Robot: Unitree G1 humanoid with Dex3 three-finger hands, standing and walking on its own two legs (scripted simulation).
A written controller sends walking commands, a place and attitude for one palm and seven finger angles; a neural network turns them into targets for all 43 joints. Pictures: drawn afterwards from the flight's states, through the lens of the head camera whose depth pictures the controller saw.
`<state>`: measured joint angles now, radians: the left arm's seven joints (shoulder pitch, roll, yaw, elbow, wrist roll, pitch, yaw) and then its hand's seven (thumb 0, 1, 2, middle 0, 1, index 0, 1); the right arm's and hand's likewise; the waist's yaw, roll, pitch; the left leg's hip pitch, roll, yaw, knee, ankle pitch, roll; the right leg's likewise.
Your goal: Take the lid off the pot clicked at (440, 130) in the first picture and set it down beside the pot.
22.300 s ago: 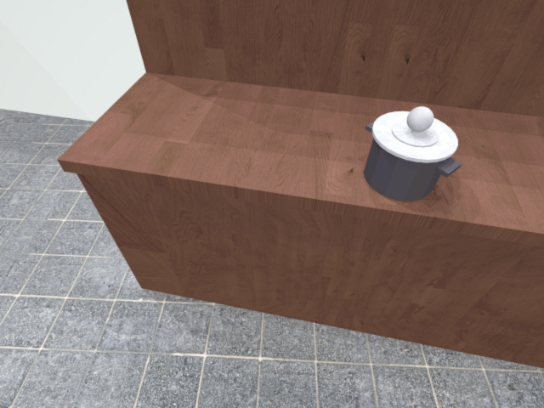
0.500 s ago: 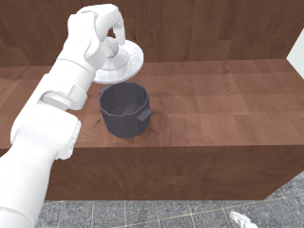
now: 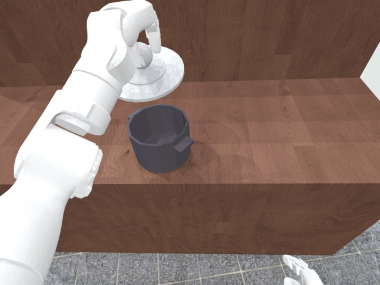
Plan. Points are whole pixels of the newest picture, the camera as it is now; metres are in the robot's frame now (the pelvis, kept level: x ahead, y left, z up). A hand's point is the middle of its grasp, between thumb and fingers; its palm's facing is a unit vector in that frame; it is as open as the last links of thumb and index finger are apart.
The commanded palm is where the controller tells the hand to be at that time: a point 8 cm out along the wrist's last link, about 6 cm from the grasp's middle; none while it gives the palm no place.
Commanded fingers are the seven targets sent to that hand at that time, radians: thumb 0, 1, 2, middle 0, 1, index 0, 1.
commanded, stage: move the lid sideways beside the pot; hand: left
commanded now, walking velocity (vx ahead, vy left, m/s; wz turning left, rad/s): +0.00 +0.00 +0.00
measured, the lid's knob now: (140, 55) +0.50 +0.11 +0.25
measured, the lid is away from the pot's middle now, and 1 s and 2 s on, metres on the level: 0.01 0.15 0.25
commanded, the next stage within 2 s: lower the lid onto the table in 1.98 s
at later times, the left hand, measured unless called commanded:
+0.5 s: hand (99, 52) +0.46 +0.17 +0.28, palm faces -0.15 -0.05 -0.99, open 7.4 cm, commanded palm +0.45 +0.17 +0.33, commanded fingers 0.00 0.54 1.11 -0.80 -0.98 -0.90 -1.04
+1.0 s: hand (63, 61) +0.45 +0.24 +0.27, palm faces -0.17 -0.04 -0.98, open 7.4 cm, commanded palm +0.45 +0.23 +0.33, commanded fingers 0.00 0.54 1.11 -0.80 -0.98 -0.90 -1.04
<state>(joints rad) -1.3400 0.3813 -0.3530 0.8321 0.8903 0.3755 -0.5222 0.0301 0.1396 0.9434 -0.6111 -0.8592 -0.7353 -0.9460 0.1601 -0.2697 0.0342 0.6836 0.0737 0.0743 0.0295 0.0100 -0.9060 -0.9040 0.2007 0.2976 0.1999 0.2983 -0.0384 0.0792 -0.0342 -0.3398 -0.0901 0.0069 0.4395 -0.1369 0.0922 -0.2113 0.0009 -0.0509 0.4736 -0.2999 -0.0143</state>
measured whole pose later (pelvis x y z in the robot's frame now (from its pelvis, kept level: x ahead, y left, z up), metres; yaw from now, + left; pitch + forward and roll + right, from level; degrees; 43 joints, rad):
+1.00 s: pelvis -0.01 +0.02 +0.00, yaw +1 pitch +3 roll -2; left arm -1.29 0.63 -0.29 0.79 0.91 0.24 -0.59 0.03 0.14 0.94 -0.61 -0.86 -0.74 -0.95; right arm 0.18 -0.28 0.03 0.67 0.10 0.12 0.01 0.01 -0.91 -0.90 0.20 0.30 0.20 0.30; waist -0.03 0.06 0.00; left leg -0.40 -0.09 -0.01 0.48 -0.14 0.11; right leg -0.24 0.00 -0.07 0.47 -0.28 0.00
